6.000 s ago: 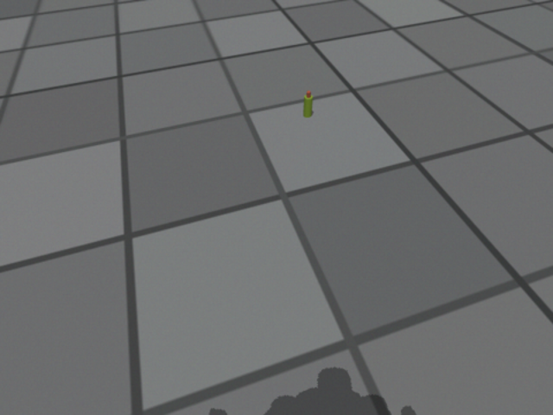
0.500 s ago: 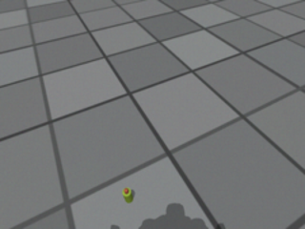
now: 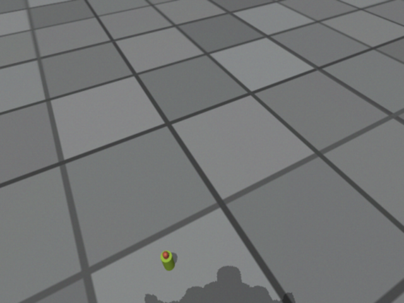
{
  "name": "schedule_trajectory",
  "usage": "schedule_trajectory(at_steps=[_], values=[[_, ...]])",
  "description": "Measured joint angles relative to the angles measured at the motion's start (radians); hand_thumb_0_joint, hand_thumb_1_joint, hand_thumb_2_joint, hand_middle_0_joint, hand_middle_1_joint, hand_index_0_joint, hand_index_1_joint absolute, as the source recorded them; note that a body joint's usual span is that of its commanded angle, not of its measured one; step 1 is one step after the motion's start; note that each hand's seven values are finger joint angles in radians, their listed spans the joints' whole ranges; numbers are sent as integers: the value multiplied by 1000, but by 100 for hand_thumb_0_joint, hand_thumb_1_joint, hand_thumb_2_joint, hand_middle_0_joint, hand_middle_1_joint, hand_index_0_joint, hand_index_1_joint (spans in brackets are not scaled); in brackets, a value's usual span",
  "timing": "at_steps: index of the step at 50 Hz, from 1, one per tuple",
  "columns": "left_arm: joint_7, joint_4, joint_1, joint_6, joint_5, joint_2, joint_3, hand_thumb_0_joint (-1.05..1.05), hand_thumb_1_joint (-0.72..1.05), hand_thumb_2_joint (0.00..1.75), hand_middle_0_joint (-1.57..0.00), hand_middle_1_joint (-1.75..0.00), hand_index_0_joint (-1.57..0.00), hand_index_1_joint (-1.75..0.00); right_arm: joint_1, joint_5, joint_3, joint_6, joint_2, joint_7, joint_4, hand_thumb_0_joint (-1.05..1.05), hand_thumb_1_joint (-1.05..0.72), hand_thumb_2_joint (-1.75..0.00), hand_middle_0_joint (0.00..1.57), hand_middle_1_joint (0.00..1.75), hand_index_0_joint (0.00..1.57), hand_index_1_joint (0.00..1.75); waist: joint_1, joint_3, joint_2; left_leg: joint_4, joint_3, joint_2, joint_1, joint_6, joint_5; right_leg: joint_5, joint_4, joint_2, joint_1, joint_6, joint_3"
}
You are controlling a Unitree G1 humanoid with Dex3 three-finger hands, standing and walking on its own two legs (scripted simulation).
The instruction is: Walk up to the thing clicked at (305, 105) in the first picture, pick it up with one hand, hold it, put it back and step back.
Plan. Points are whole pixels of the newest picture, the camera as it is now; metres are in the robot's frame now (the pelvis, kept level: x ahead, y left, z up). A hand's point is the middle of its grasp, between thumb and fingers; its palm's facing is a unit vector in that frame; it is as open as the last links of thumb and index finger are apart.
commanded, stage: walk up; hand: left
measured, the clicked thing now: (167, 259) +0.42 +0.19 -0.70
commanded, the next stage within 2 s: none
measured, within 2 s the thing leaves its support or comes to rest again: neither
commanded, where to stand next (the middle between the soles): +0.07 -0.01 m, yaw -1 degrees
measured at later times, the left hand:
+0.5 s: hand out of the picture +0.07 +0.25 -0.16, palm faces -0.01 -0.94 -0.33, open 7.4 cm
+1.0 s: hand out of the picture +0.13 +0.31 -0.19, palm faces -0.05 -0.94 -0.34, open 7.4 cm
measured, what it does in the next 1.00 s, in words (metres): lifts its right foot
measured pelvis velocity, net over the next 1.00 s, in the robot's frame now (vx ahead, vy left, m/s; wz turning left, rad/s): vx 0.05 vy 0.03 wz -0.03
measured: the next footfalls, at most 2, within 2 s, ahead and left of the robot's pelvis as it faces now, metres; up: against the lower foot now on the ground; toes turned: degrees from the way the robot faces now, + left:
right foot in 1.16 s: +0.07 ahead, -0.16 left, +0.00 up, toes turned -1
left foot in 1.54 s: +0.03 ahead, +0.12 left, +0.00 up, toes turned +1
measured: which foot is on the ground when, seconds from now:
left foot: down 0.00-1.00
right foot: down 0.00-0.70, up 0.72-1.00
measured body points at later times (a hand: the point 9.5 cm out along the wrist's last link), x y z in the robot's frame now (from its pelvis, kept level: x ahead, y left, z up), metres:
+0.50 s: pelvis +0.01 +0.00 +0.00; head +0.01 +0.00 +0.45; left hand +0.07 +0.30 -0.14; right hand +0.09 -0.30 -0.13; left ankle +0.03 +0.12 -0.74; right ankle -0.01 -0.14 -0.74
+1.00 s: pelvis +0.05 +0.03 -0.02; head +0.12 +0.08 +0.42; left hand +0.13 +0.36 -0.17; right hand +0.13 -0.31 -0.10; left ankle +0.09 +0.15 -0.75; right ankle +0.03 -0.16 -0.65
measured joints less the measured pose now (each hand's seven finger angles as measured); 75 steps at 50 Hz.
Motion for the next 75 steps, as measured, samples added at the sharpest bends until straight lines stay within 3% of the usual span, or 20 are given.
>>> schedule_trajectory(at_steps=[22,27,29,30,33,34,35,36,41,45,49,53,58,60,61,63,65,67,70,75], values=[[2,3,27,0,4,-6,2,1,90,90,-20,-30,-20,-30,-3,0,-3,6,0,0,-1,1,-90,-90,20,30,20,30,7,-6,-7,-9,-4,-3,12,1,-1,2,-17,-2,18,2,-5],[-14,-41,95,-19,34,-6,23,1,90,90,-20,-30,-20,-30,65,-24,-33,21,-23,29,-45,1,-90,-90,20,30,20,30,11,-47,8,145,-9,-7,-36,24,-246,-158,54,2,4,-36,1],[-12,-66,127,-30,41,0,33,1,90,90,-21,-30,-21,-30,90,-33,-45,27,-40,36,-59,1,-90,-90,20,30,20,30,20,-49,11,250,-5,-7,-78,16,-251,-95,31,-1,18,-43,4],[-10,-79,140,-37,44,6,39,1,90,90,-21,-30,-21,-30,96,-35,-49,28,-48,38,-66,1,-90,-90,20,30,20,30,27,-39,9,287,-3,-5,-96,15,-249,-41,22,-7,25,-40,7],[-6,-94,170,-33,44,17,48,1,90,90,-21,-30,-21,-30,108,-32,-59,20,-70,40,-86,1,-90,-90,20,30,20,30,32,-8,25,276,-23,25,-121,19,-265,-75,35,-8,53,0,0],[-7,-94,175,-22,41,25,48,1,90,90,-21,-30,-21,-30,112,-29,-61,11,-72,39,-90,1,-90,-90,20,30,20,30,31,-2,21,230,-21,31,-112,15,-212,-101,62,-14,53,8,-1],[-8,-93,177,-6,36,36,47,1,90,90,-21,-30,-21,-30,114,-26,-63,0,-69,33,-92,1,-90,-90,20,30,20,30,30,6,8,198,-9,24,-97,6,-85,-136,112,-29,42,8,3],[-6,-93,172,14,28,46,49,1,90,90,-21,-30,-20,-30,112,-25,-65,-12,-59,23,-94,1,-90,-90,20,30,20,30,31,16,-13,198,3,10,-91,7,-53,-171,183,-41,15,-3,20],[-3,-151,124,94,11,87,69,1,90,90,-20,-30,-20,-30,102,-14,-48,-31,-6,-32,-134,1,-90,-90,20,30,20,30,19,73,-70,185,2,-1,-88,20,-89,-325,614,56,-196,-45,135],[-19,-226,103,114,21,115,85,1,90,90,-20,-30,-20,-30,98,-2,-49,-31,1,-70,-189,1,-90,-90,21,30,21,30,27,117,-108,186,18,7,-88,14,-90,-285,849,86,-335,-42,184],[-25,-274,94,121,22,126,91,1,90,90,-20,-30,-20,-30,93,-4,-59,-27,-18,-83,-238,1,-89,-90,21,30,21,30,29,138,-126,234,32,28,-112,6,-114,-250,941,92,-403,-21,232],[-15,-287,75,115,0,111,78,0,90,90,-20,-30,-20,-30,71,-12,-62,-18,-47,-77,-283,1,-89,-90,21,30,21,30,20,162,-112,285,34,58,-144,-4,-130,-248,834,65,-387,-7,222],[-5,-277,69,73,-18,73,54,0,90,90,-20,-30,-20,-30,29,-12,-58,32,-85,-43,-335,1,-90,-90,21,30,21,30,10,163,-61,416,40,93,-218,-25,-180,-183,468,10,-252,-3,117],[0,-261,58,60,-6,30,55,0,90,90,-20,-30,-20,-30,5,-1,-63,56,-108,-36,-336,1,-90,-90,20,30,21,30,-6,181,28,502,-14,130,-256,1,-208,-209,449,50,-227,5,72],[-2,-267,59,59,3,15,50,0,90,90,-20,-30,-20,-30,2,6,-65,67,-109,-39,-336,1,-90,-90,20,30,20,30,-14,181,50,561,-61,103,-281,13,-280,-209,465,51,-235,1,62],[-5,-285,67,57,17,2,40,0,90,90,-20,-30,-20,-30,1,12,-61,82,-91,-49,-326,1,-90,-90,20,30,20,30,5,170,40,728,-113,2,-321,15,-430,-199,482,27,-264,-7,92],[-1,-298,70,59,21,-10,35,1,90,90,-21,-30,-21,-30,7,23,-53,82,-82,-48,-316,1,-90,-90,20,30,20,30,17,157,40,867,-146,-70,-345,11,-444,-166,450,12,-278,-14,114],[8,-303,60,56,25,-14,37,1,90,90,-21,-30,-21,-30,32,31,-47,73,-75,-44,-309,1,-90,-90,20,30,20,30,14,141,52,923,-165,-102,-344,1,-395,-138,415,5,-289,-19,108],[12,-320,63,27,35,-15,46,1,90,90,-21,-30,-21,-30,106,15,-41,59,-68,-22,-279,1,-90,-90,20,30,20,30,16,95,76,803,-152,-84,-263,-6,-348,-126,377,5,-283,-33,77],[-6,-358,123,-21,38,21,65,1,89,90,-21,-30,-21,-30,227,-28,-40,53,-59,25,-230,1,-90,-90,21,30,20,30,11,13,44,469,-64,-41,-120,23,-432,-149,366,-40,-241,-51,22]])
